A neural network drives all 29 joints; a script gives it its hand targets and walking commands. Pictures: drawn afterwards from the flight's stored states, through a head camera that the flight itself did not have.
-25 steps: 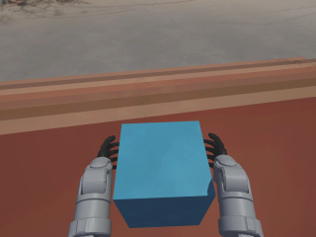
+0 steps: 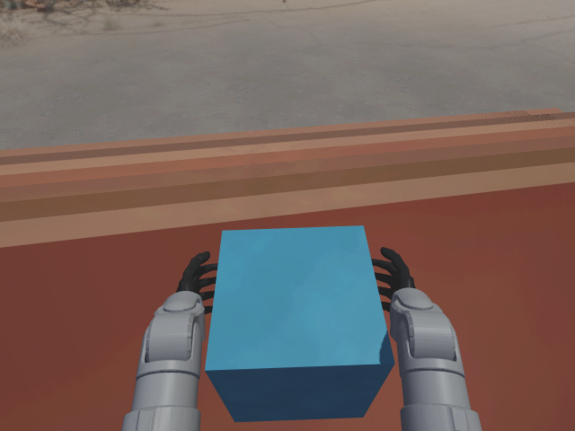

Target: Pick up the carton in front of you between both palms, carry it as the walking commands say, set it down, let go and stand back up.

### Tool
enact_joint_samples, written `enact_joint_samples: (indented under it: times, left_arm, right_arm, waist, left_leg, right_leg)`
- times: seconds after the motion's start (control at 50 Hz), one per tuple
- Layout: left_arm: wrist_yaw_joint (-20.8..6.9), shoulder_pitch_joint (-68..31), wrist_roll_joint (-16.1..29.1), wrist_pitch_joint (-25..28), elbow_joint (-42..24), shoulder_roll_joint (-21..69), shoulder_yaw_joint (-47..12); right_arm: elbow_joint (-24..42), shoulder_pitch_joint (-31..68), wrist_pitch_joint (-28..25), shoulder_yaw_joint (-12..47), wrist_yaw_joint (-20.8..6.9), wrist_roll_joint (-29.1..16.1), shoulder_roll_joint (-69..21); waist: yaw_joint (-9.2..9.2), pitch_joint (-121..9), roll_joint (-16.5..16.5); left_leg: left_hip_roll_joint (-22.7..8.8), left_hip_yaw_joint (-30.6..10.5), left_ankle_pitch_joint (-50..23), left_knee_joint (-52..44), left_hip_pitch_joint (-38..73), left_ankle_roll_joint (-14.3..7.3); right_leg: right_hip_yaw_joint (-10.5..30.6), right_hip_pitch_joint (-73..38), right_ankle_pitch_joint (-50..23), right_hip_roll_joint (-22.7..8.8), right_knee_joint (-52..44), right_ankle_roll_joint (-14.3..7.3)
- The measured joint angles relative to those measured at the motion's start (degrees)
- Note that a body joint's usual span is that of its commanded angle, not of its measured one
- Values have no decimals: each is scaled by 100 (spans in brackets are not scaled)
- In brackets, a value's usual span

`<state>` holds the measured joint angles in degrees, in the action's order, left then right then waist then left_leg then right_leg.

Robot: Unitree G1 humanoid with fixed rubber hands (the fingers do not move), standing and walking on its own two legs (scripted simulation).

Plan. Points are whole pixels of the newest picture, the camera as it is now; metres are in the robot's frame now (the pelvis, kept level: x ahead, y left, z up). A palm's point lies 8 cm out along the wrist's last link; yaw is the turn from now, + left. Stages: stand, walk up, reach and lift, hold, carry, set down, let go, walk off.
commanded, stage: carry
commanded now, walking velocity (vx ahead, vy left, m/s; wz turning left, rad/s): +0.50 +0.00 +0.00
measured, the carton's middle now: (296, 328) +0.28 +0.00 -0.02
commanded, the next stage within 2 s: none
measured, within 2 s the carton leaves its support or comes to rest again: neither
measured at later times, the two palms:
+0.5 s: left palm (188, 225) +0.41 +0.17 +0.08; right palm (372, 214) +0.43 -0.13 +0.09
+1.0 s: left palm (186, 131) +0.70 +0.24 +0.08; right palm (321, 128) +0.69 -0.06 +0.10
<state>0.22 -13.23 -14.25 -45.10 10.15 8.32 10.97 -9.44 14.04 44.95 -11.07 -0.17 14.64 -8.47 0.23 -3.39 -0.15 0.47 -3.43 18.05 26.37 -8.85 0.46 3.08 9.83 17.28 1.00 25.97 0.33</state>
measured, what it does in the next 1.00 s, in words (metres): walks ahead: right foot, then left foot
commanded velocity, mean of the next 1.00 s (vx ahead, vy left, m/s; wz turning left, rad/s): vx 0.50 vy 0.00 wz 0.00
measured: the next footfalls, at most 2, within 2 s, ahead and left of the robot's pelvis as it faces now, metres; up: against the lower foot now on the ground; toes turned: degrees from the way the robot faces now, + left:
right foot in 0.36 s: +0.16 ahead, -0.09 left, +0.00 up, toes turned -9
left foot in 0.70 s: +0.47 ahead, +0.15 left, +0.00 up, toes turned +14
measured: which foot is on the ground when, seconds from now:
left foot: down 0.00-0.38, up 0.40-0.68, down 0.70-1.00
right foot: down 0.00-0.18, up 0.20-0.34, down 0.36-0.70, up 0.72-1.00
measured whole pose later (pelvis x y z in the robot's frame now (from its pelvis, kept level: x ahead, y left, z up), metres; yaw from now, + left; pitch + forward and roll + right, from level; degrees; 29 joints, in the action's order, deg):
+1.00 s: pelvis +0.47 +0.09 +0.01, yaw -1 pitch +4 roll -2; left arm 7.1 3.5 -3.6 -65.8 -28.4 7.6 1.5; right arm 28.9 -2.9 65.3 -2.7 7.8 1.9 -7.6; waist 2.0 -6.9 -0.4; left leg -0.9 15.2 12.0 15.0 -8.0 -4.7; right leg -6.1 36.7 7.5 -6.5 52.5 -0.6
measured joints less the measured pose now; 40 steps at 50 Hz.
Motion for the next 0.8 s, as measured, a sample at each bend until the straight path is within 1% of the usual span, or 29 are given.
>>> enact_joint_samples:
  times: [0.08,0.12,0.18,0.2,0.24,0.28,0.3,0.34,0.36,0.38,0.4,0.44,0.46,0.48,0.5,0.54,0.6,0.64,0.68,0.7,0.72,0.74,0.76,0.78,0.8]
  left_arm:
    - [97,58,205,-239,-520,-13,-133]
    - [151,107,316,-427,-860,-19,-237]
    - [281,312,509,-771,-1488,-56,-392]
    - [312,384,573,-892,-1719,-68,-403]
    - [379,567,714,-1142,-2208,-88,-392]
    - [486,739,875,-1399,-2619,-102,-427]
    - [515,803,950,-1519,-2779,-106,-451]
    - [570,882,1093,-1715,-3051,-106,-528]
    - [591,901,1137,-1796,-3169,-103,-593]
    - [605,922,1145,-1854,-3229,-99,-693]
    - [631,968,1148,-1916,-3275,-100,-785]
    - [719,1128,1168,-2081,-3421,-101,-894]
    - [755,1232,1178,-2148,-3490,-99,-908]
    - [784,1337,1186,-2210,-3573,-94,-905]
    - [816,1418,1199,-2267,-3655,-89,-892]
    - [871,1519,1223,-2328,-3828,-81,-872]
    - [880,1509,1288,-2340,-3998,-84,-865]
    - [889,1483,1317,-2354,-4067,-88,-871]
    - [895,1471,1333,-2396,-4140,-89,-860]
    - [896,1463,1340,-2403,-4149,-92,-850]
    - [896,1442,1346,-2402,-4111,-97,-816]
    - [897,1420,1347,-2408,-4038,-100,-769]
    - [897,1409,1345,-2428,-3977,-100,-730]
    - [894,1423,1342,-2436,-3915,-97,-720]
    - [885,1458,1332,-2428,-3859,-93,-732]
  right_arm:
    - [567,-91,248,81,77,-220,22]
    - [957,-182,438,138,150,-360,44]
    - [1504,-354,736,277,228,-563,65]
    - [1662,-381,836,356,275,-616,67]
    - [1969,-431,1053,513,351,-716,72]
    - [2366,-594,1314,670,466,-831,90]
    - [2580,-694,1450,719,527,-878,100]
    - [3047,-903,1697,764,650,-962,113]
    - [3277,-1007,1797,752,697,-1005,120]
    - [3469,-1118,1881,704,724,-1051,125]
    - [3598,-1225,1956,651,753,-1125,126]
    - [3734,-1380,2105,632,821,-1243,117]
    - [3747,-1423,2176,650,838,-1274,115]
    - [3746,-1455,2233,681,843,-1300,114]
    - [3740,-1470,2274,710,845,-1324,112]
    - [3766,-1485,2289,750,845,-1376,110]
    - [3898,-1501,2242,764,845,-1417,108]
    - [4002,-1549,2219,777,845,-1412,104]
    - [4067,-1562,2229,800,845,-1404,104]
    - [4073,-1548,2238,808,845,-1398,104]
    - [4002,-1525,2215,825,845,-1387,104]
    - [3879,-1486,2193,842,845,-1374,106]
    - [3778,-1462,2192,858,847,-1362,109]
    - [3715,-1474,2199,862,848,-1350,107]
    - [3683,-1520,2203,860,848,-1338,103]
  waist:
    - [9,-286,8]
    - [7,-395,-66]
    - [-19,-536,-184]
    - [-47,-573,-213]
    - [-105,-625,-143]
    - [-119,-641,17]
    - [-100,-642,100]
    - [-35,-613,230]
    - [23,-602,273]
    - [73,-625,309]
    - [97,-658,281]
    - [81,-676,103]
    - [51,-678,23]
    - [11,-674,-49]
    - [-35,-661,-115]
    - [-137,-620,-197]
    - [-263,-537,-218]
    - [-302,-488,-226]
    - [-278,-435,-255]
    - [-251,-415,-262]
    - [-187,-407,-317]
    - [-110,-394,-334]
    - [-63,-352,-313]
    - [-27,-308,-279]
    - [4,-279,-243]
  left_leg:
    - [-95,100,205,432,-509,8]
    - [-151,262,291,564,-642,-7]
    - [-141,491,-41,361,-544,-10]
    - [-111,550,24,383,-524,-23]
    - [-142,677,261,414,-467,-62]
    - [-249,740,378,284,-326,-73]
    - [-309,739,398,199,-244,-49]
    - [-405,689,520,179,-109,-8]
    - [-438,622,659,319,-94,20]
    - [-497,620,798,713,-234,27]
    - [-508,650,877,1345,-502,26]
    - [-425,753,1023,2603,-1123,-32]
    - [-420,836,983,3000,-1412,-57]
    - [-432,916,877,3166,-1657,-67]
    - [-451,984,723,3154,-1866,-65]
    - [-494,1070,362,2703,-2180,-35]
    - [-529,1189,-258,1617,-2431,-27]
    - [-498,1311,-749,950,-2427,-79]
    - [-409,1549,-1020,431,-2210,-148]
    - [-361,1673,-1119,313,-2044,-250]
    - [-315,1764,-1293,500,-2015,-430]
    - [-289,1812,-1122,756,-2034,-567]
    - [-285,1848,-895,852,-1970,-649]
    - [-276,1881,-734,788,-1837,-686]
    - [-264,1910,-675,622,-1669,-677]
  right_leg:
    - [-141,383,-34,-30,212,-26]
    - [-189,474,-193,-92,279,-36]
    - [-169,518,118,-223,491,32]
    - [-191,594,261,-282,678,-1]
    - [-471,880,640,-349,1244,-38]
    - [-743,1132,1021,-265,1473,-68]
    - [-877,1204,972,-202,1355,-80]
    - [-1151,1168,481,-88,684,-97]
    - [-1266,1046,23,-56,375,-168]
    - [-1379,962,-342,-52,313,-257]
    - [-1457,913,-298,-78,365,-309]
    - [-1499,697,8,-169,280,-320]
    - [-1494,544,73,-196,132,-299]
    - [-1479,362,73,-218,-68,-256]
    - [-1460,168,32,-240,-284,-194]
    - [-1419,-207,5,-275,-662,-145]
    - [-1386,-707,119,-322,-992,-31]
    - [-1369,-1010,322,-380,-1026,92]
    - [-1327,-1231,716,-514,-719,245]
    - [-1291,-1260,999,-604,-345,292]
    - [-1244,-1112,1246,-756,289,289]
    - [-1068,-752,1147,-804,1217,255]
    - [-858,-309,1021,-752,2170,198]
    - [-714,128,868,-681,2946,102]
    - [-651,536,695,-625,3491,7]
